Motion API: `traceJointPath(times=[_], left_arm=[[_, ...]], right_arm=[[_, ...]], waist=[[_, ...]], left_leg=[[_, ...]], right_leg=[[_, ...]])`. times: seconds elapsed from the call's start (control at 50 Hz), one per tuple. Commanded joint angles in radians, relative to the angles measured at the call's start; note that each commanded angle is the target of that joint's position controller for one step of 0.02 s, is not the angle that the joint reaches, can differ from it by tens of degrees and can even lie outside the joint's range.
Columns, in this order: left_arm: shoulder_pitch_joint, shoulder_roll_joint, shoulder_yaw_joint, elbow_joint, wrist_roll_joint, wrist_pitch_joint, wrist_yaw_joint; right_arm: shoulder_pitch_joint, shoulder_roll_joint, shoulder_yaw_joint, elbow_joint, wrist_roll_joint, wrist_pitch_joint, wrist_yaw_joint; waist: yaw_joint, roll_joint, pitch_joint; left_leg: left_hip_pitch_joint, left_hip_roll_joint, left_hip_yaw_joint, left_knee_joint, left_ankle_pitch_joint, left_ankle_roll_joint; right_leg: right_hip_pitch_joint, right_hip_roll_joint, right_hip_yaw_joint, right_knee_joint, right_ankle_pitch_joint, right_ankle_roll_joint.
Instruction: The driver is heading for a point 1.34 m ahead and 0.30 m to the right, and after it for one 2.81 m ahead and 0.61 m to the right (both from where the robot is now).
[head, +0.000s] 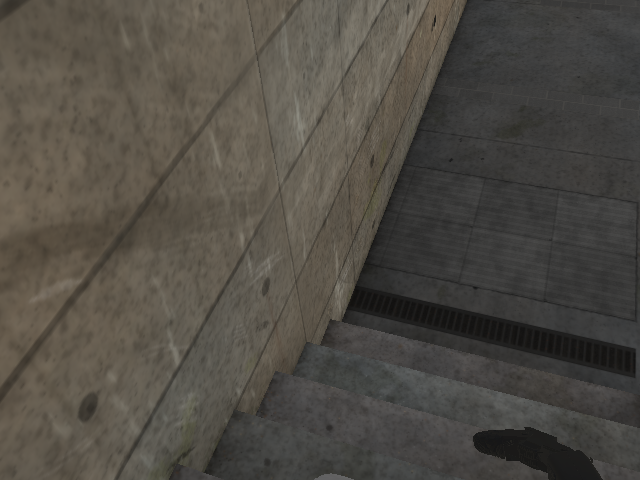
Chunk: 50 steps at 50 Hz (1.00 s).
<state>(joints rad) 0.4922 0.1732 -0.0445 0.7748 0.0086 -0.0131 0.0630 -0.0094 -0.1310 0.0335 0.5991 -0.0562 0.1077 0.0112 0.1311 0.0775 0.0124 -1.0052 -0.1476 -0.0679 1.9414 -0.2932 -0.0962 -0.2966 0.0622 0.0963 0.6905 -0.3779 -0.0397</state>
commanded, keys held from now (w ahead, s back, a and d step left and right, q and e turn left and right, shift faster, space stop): w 1.00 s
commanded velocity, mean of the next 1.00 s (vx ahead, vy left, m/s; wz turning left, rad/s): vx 0.45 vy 0.00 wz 0.02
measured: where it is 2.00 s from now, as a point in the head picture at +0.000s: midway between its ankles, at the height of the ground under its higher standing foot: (407, 409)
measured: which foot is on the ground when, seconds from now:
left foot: up 0.00-0.16, down 0.18-0.70, up 0.72-1.00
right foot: down 0.00-0.18, up 0.20-0.68, down 0.70-1.00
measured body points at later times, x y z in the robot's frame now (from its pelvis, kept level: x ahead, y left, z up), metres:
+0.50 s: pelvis +0.19 +0.07 -0.02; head +0.18 +0.09 +0.43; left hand +0.31 +0.33 -0.15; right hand +0.06 -0.18 -0.14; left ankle +0.08 +0.14 -0.72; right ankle +0.34 -0.08 -0.69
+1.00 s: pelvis +0.43 +0.06 -0.21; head +0.42 +0.05 +0.24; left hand +0.33 +0.31 -0.35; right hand +0.53 -0.19 -0.35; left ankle +0.64 +0.23 -0.87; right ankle +0.33 +0.00 -0.91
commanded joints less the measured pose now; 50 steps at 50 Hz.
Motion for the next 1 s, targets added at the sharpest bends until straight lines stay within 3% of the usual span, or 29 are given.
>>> traceJointPath(times=[0.02, 0.08, 0.12, 0.16, 0.18, 0.2, 0.22, 0.26, 0.32, 0.36, 0.5, 0.56, 0.62, 0.66, 0.68, 0.7, 0.72, 0.74, 0.76, 0.78, 0.8, 0.82, 0.84, 0.86, 0.9, 0.92, 0.94, 0.96, 1.0], left_arm=[[0.07, 0.21, 0.077, -0.022, 0.008, -0.013, 0.017], [0.039, 0.282, 0.114, -0.012, -0.001, 0.019, -0.007], [-0.059, 0.269, 0.113, -0.033, -0.011, 0.011, -0.045], [0.034, 0.181, 0.108, -0.008, 0.015, 0.023, -0.053], [0.0, 0.13, 0.098, -0.015, 0.033, 0.015, -0.061], [0.023, 0.081, 0.102, -0.068, -0.014, 0.005, -0.067], [-0.144, 0.195, 0.133, -0.092, 0.013, 0.001, -0.064], [-0.148, 0.17, 0.127, -0.061, 0.028, -0.017, -0.069], [-0.045, 0.13, 0.12, 0.025, 0.041, 0.014, -0.07], [-0.043, 0.16, 0.138, 0.049, 0.045, 0.028, -0.073], [-0.384, 0.096, 0.087, -0.039, 0.084, -0.01, -0.098], [-0.461, 0.094, 0.084, -0.08, 0.072, -0.026, -0.09], [-0.441, 0.065, 0.076, -0.069, 0.031, -0.04, -0.09], [-0.159, 0.081, 0.097, 0.04, 0.026, -0.041, -0.077], [-0.075, 0.122, 0.111, 0.075, 0.019, -0.035, -0.07], [0.168, 0.152, 0.13, 0.155, 0.03, -0.027, -0.073], [0.201, 0.191, 0.114, 0.142, 0.039, -0.025, -0.083], [0.182, 0.191, 0.113, 0.138, 0.002, -0.025, -0.091], [0.177, 0.203, 0.127, 0.15, -0.01, -0.036, -0.083], [0.127, 0.218, 0.134, 0.154, -0.005, -0.049, -0.07], [0.076, 0.164, 0.113, 0.158, 0.006, -0.052, -0.066], [0.035, 0.103, 0.073, 0.166, 0.028, -0.078, -0.067], [0.015, 0.101, 0.065, 0.179, 0.026, -0.095, -0.074], [-0.053, 0.097, 0.051, 0.161, -0.008, -0.103, -0.061], [-0.085, 0.19, 0.074, 0.178, 0.003, -0.115, -0.063], [-0.051, 0.172, 0.076, 0.2, -0.012, -0.124, -0.053], [-0.009, 0.141, 0.068, 0.221, -0.015, -0.123, -0.049], [-0.036, 0.109, 0.058, 0.208, -0.025, -0.122, -0.044], [-0.041, 0.112, 0.055, 0.209, -0.015, -0.117, -0.048]], right_arm=[[-0.14, -0.086, -0.021, -0.099, 0.004, -0.042, 0.02], [-0.09, -0.052, -0.017, -0.054, 0.056, -0.065, 0.043], [0.13, -0.114, -0.04, 0.029, 0.062, -0.054, 0.032], [0.262, -0.124, -0.052, 0.101, 0.059, -0.078, 0.007], [0.414, -0.132, -0.05, 0.115, 0.054, -0.108, -0.004], [0.546, -0.304, -0.088, 0.159, 0.051, -0.114, -0.014], [0.643, -0.257, -0.088, 0.214, 0.084, -0.122, -0.011], [0.534, -0.206, -0.071, 0.232, 0.062, -0.143, -0.021], [0.397, -0.181, -0.072, 0.23, 0.028, -0.167, -0.018], [0.394, -0.149, -0.065, 0.275, 0.064, -0.189, -0.02], [0.523, -0.197, -0.062, 0.333, 0.072, -0.206, -0.054], [0.57, -0.157, -0.049, 0.357, 0.044, -0.198, -0.051], [0.595, -0.128, -0.046, 0.383, 0.012, -0.149, -0.079], [0.568, -0.148, -0.046, 0.39, 0.014, -0.133, -0.066], [0.587, -0.158, -0.057, 0.387, 0.012, -0.135, -0.05], [0.511, -0.18, -0.069, 0.397, 0.027, -0.137, -0.029], [0.568, -0.121, -0.068, 0.328, 0.06, -0.139, -0.035], [0.577, -0.174, -0.068, 0.312, 0.057, -0.141, -0.057], [0.505, -0.2, -0.08, 0.303, 0.024, -0.139, -0.067], [0.471, -0.221, -0.088, 0.306, 0.007, -0.128, -0.07], [0.382, -0.234, -0.102, 0.321, -0.006, -0.104, -0.069], [0.322, -0.187, -0.099, 0.32, 0.005, -0.099, -0.065], [0.33, -0.149, -0.097, 0.349, 0.013, -0.098, -0.056], [0.244, -0.123, -0.086, 0.309, 0.031, -0.098, -0.035], [0.381, -0.061, -0.082, 0.421, -0.003, -0.09, -0.012], [0.301, -0.122, -0.1, 0.391, 0.014, -0.1, -0.006], [0.209, -0.127, -0.103, 0.374, 0.022, -0.102, -0.007], [0.138, -0.136, -0.092, 0.346, 0.018, -0.109, -0.005], [0.086, -0.115, -0.085, 0.333, 0.023, -0.126, 0.002]], waist=[[-0.009, -0.146, 0.053], [0.007, -0.251, 0.064], [-0.128, -0.308, 0.079], [-0.15, -0.078, 0.114], [-0.223, -0.024, 0.055], [-0.199, 0.257, 0.016], [-0.272, 0.113, 0.109], [-0.191, 0.061, 0.134], [-0.073, 0.082, 0.03], [-0.021, 0.025, 0.006], [-0.141, -0.022, 0.043], [-0.218, 0.029, 0.108], [-0.261, -0.005, 0.184], [-0.151, -0.037, 0.062], [-0.119, -0.121, 0.063], [0.016, -0.207, -0.039], [-0.068, -0.322, -0.18], [-0.062, -0.28, -0.222], [-0.045, -0.237, -0.165], [-0.064, -0.194, -0.092], [-0.101, -0.118, 0.041], [-0.14, -0.072, 0.149], [-0.173, -0.081, 0.152], [-0.218, -0.034, 0.174], [-0.247, -0.203, 0.016], [-0.212, -0.203, 0.037], [-0.166, -0.219, 0.062], [-0.157, -0.144, 0.103], [-0.113, -0.142, 0.094]], left_leg=[[-0.092, 0.148, -0.016, -0.59, 0.149, 0.022], [0.539, 0.127, 0.079, -1.007, -0.073, 0.08], [0.806, 0.14, 0.051, -1.043, 0.062, 0.122], [0.989, 0.082, 0.133, -1.396, -0.185, 0.112], [1.165, 0.224, -0.102, -1.414, -0.226, 0.146], [1.239, 0.498, -0.679, -1.584, -0.209, 0.284], [1.202, 0.493, -0.8, -1.636, -0.219, 0.313], [1.067, 0.442, -0.574, -1.571, -0.099, 0.312], [0.744, 0.332, -0.287, -1.564, 0.233, 0.285], [0.699, 0.252, -0.138, -1.464, 0.287, 0.239], [0.558, 0.231, -0.128, -1.293, 0.077, 0.266], [0.616, 0.198, -0.123, -1.163, 0.173, 0.278], [0.794, 0.18, -0.163, -1.008, 0.346, 0.303], [0.697, 0.198, -0.177, -0.733, 0.573, 0.327], [0.711, 0.146, -0.15, -0.562, 0.551, 0.312], [0.382, 0.059, -0.039, -0.124, 0.119, 0.263], [-0.029, -0.019, 0.004, 0.23, -0.669, 0.223], [-0.152, 0.023, 0.004, 0.205, -0.627, 0.248], [-0.222, 0.058, -0.046, 0.185, -0.503, 0.262], [-0.215, 0.09, -0.08, 0.031, -0.398, 0.239], [-0.19, 0.101, -0.053, -0.033, -0.354, 0.201], [-0.126, 0.106, -0.144, -0.265, -0.095, 0.169], [-0.007, 0.113, -0.121, -0.4, -0.002, 0.148], [0.192, 0.135, -0.056, -0.756, 0.216, 0.101], [0.579, 0.135, 0.049, -0.78, 0.48, 0.116], [0.403, 0.154, -0.032, -0.919, 0.692, 0.128], [0.299, 0.163, -0.045, -0.983, 0.687, 0.138], [0.327, 0.182, -0.026, -1.187, 0.837, 0.131], [0.497, 0.162, 0.03, -1.241, 0.893, 0.139]], right_leg=[[0.2, -0.203, 0.395, -0.299, -0.276, -0.178], [-0.117, -0.225, 0.32, -0.443, -0.204, -0.223], [-0.247, -0.253, 0.279, -0.374, 0.015, -0.197], [-0.233, -0.155, 0.197, -0.117, 0.014, -0.175], [-0.35, -0.101, 0.14, 0.16, 0.026, -0.133], [-0.632, 0.089, 0.05, 0.397, -0.284, -0.065], [-0.8, 0.078, 0.15, 0.448, -0.288, -0.049], [-0.759, 0.041, 0.167, 0.48, -0.141, -0.018], [-0.442, 0.022, 0.115, 0.573, 0.177, 0.005], [-0.404, 0.016, 0.148, 0.494, 0.463, 0.027], [-0.232, 0.023, -0.028, 0.121, 0.928, 0.002], [-0.217, 0.015, -0.057, 0.0, 0.849, -0.008], [-0.292, -0.057, -0.018, -0.333, 0.651, -0.022], [0.044, -0.044, -0.085, -0.27, 0.589, -0.054], [0.134, -0.1, -0.025, -0.593, 0.569, -0.069], [0.559, -0.15, -0.055, -0.404, 0.913, -0.123], [0.93, -0.379, 0.16, 0.087, 1.457, -0.197], [0.939, -0.434, 0.212, 0.088, 1.394, -0.263], [0.807, -0.455, 0.264, -0.052, 1.017, -0.331], [0.609, -0.494, 0.401, -0.181, 0.452, -0.395], [0.382, -0.463, 0.427, -0.248, 0.279, -0.383], [0.158, -0.384, 0.327, -0.201, 0.398, -0.303], [0.016, -0.347, 0.293, -0.189, 0.521, -0.269], [-0.202, -0.265, 0.168, -0.267, 0.504, -0.208], [-0.3, -0.217, 0.12, -0.23, 0.621, -0.176], [-0.131, -0.168, 0.11, -0.16, 0.436, -0.16], [-0.04, -0.171, 0.164, -0.139, 0.36, -0.163], [-0.086, -0.135, 0.128, -0.098, 0.183, -0.147], [-0.16, -0.121, 0.132, -0.08, 0.13, -0.151]])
